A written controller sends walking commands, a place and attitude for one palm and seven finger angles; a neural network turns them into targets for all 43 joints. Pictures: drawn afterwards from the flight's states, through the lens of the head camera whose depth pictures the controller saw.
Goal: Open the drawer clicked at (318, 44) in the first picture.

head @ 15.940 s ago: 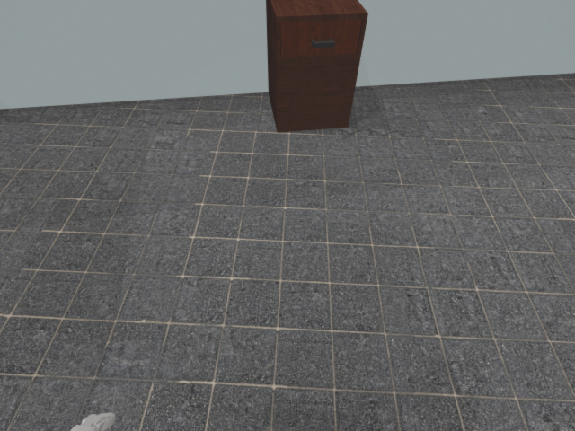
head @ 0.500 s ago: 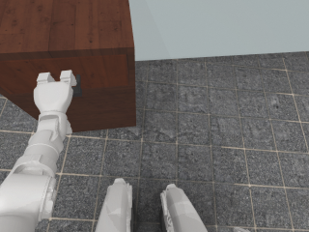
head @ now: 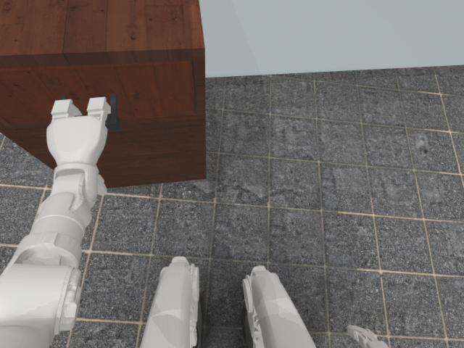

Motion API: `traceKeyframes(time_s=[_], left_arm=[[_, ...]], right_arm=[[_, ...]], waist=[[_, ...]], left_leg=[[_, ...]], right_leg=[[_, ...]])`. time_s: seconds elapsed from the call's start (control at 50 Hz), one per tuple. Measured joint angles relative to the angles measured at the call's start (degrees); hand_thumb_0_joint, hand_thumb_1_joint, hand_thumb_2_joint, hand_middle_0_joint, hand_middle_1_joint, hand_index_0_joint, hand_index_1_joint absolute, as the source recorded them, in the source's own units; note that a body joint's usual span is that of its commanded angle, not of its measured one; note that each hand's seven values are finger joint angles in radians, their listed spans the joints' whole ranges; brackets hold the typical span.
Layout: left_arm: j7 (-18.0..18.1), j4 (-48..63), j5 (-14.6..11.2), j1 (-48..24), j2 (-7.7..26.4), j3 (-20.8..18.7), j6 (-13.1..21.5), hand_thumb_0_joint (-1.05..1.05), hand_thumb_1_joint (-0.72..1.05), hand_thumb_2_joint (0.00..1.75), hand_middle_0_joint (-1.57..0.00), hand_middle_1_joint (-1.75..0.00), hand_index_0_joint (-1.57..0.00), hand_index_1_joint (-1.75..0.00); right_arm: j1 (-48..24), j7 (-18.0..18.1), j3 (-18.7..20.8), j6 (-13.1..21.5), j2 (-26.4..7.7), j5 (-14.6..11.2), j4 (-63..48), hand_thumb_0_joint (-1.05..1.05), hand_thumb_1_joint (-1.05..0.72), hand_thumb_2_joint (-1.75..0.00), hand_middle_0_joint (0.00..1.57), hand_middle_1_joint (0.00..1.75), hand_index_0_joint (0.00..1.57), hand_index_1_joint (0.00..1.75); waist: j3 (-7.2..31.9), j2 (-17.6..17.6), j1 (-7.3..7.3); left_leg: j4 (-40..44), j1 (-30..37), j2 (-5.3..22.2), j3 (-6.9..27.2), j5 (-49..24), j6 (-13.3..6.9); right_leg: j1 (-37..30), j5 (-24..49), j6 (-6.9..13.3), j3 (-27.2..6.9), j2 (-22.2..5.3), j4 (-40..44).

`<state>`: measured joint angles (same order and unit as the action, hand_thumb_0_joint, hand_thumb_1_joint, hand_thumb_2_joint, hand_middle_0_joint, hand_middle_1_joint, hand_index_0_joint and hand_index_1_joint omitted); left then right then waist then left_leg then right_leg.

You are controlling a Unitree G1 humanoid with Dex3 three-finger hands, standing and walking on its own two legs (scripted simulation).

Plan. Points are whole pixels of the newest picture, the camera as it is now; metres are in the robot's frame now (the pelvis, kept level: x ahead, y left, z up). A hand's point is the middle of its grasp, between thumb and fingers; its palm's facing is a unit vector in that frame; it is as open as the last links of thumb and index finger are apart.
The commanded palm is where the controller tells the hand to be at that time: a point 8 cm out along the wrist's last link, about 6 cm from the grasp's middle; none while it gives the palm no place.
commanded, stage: lower the fingers behind the handle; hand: left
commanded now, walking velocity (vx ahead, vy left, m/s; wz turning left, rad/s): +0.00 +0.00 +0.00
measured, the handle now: (88, 112) +0.52 +0.28 -0.05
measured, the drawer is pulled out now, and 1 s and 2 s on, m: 0.00 0.00 0.07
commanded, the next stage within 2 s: close the thumb around the handle in 0.30 s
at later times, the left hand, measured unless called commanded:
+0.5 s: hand (92, 148) +0.46 +0.27 -0.07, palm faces -0.02 -0.04 -1.00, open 13.6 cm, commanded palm +0.44 +0.24 -0.01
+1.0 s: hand (91, 147) +0.46 +0.27 -0.07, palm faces -0.03 -0.03 -1.00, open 6.0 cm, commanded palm +0.45 +0.23 -0.01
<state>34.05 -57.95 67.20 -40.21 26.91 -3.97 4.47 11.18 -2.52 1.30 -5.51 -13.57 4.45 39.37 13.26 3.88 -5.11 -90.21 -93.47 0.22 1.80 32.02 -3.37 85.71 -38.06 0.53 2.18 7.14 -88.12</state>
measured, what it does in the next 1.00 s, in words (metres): stands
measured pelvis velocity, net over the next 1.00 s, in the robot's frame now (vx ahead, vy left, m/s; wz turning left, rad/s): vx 0.00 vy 0.00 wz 0.00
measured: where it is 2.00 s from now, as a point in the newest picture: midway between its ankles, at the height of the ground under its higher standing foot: (224, 345)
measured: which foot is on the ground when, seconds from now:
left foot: down 0.00-1.00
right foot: down 0.00-1.00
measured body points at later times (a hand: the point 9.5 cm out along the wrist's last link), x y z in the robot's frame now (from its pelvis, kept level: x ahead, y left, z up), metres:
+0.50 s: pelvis -0.01 +0.00 +0.00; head +0.17 +0.03 +0.41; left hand +0.45 +0.26 -0.02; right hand +0.06 -0.27 -0.13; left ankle +0.06 +0.09 -0.54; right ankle +0.02 -0.12 -0.54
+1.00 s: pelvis +0.00 +0.00 +0.00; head +0.18 +0.03 +0.41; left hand +0.45 +0.26 -0.01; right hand +0.07 -0.26 -0.13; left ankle +0.06 +0.09 -0.54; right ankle +0.02 -0.12 -0.54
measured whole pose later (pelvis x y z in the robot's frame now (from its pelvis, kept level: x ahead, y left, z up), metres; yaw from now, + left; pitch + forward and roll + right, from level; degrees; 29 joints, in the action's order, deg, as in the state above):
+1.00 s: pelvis +0.00 +0.00 +0.00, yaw +0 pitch +35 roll -6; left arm 32.2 -58.5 66.3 -40.9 27.8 -3.3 3.8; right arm 12.4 -2.2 0.9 -5.2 -13.6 4.0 39.6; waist 13.2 3.9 -5.4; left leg -89.4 -93.0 0.5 1.6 31.7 -3.4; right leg 85.5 -37.6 0.5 1.9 7.3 -87.3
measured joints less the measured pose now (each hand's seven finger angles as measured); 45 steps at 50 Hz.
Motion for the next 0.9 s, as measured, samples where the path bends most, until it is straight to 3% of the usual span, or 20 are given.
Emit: traceKeyframes(time_s=[0.18, 0.52, 0.66, 0.9], left_arm=[[-0.96, -0.85, -0.48, -0.99, 0.27, 1.00, -0.96, 0.00, -0.49, 0.30, -0.27, -1.20, -0.32, -1.20], [-1.46, -0.69, -0.55, -0.90, 1.36, 0.09, 0.33, 0.00, -0.44, 0.32, -0.29, -1.21, -0.33, -1.20], [-1.33, -0.53, -0.59, -0.76, 1.09, 0.22, -0.21, 0.00, -0.19, 0.43, -0.29, -1.22, -0.34, -1.23], [-1.59, -0.81, -0.78, -1.07, 0.76, 0.76, -1.00, 0.00, 0.43, 0.70, -0.34, -1.29, -0.37, -1.27]], right_arm=[[0.57, 0.33, -0.72, 0.25, 0.43, -0.41, 0.18, 0.00, -0.91, -0.90, 0.20, 0.30, 0.20, 0.30], [1.74, 0.50, -0.39, 0.43, -0.61, -0.52, 0.15, 0.00, -0.91, -0.90, 0.20, 0.30, 0.20, 0.30], [1.57, 0.34, -0.24, 0.28, -0.30, -0.46, 0.31, 0.00, -0.91, -0.90, 0.20, 0.30, 0.20, 0.30], [1.36, 0.24, -0.33, 0.44, 0.04, -0.43, 0.43, 0.00, -0.91, -0.90, 0.20, 0.30, 0.20, 0.30]], waist=[[-0.13, 0.04, -0.24], [-0.06, 0.05, -0.86], [-0.22, 0.12, -0.75], [-0.08, 0.11, -0.42]], left_leg=[[0.26, 0.03, -0.04, 0.01, -0.41, -0.12], [-0.10, -0.62, 0.20, -0.07, -0.68, -0.23], [0.35, -0.31, 0.21, -0.18, -0.79, -0.23], [0.73, 0.14, 0.14, -0.15, -0.54, -0.07]], right_leg=[[-0.05, 0.39, -0.12, 0.02, -0.06, 0.28], [0.65, 0.77, -0.25, -0.02, 0.11, -0.03], [0.40, 0.93, -0.28, -0.16, 0.09, 0.40], [-0.01, 0.64, -0.07, -0.14, 0.02, 0.70]])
